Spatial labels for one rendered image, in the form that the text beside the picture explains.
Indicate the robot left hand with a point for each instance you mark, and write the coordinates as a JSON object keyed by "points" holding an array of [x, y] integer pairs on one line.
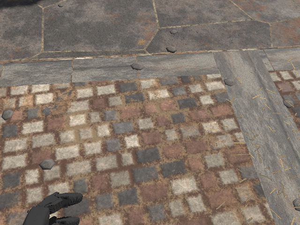
{"points": [[40, 214]]}

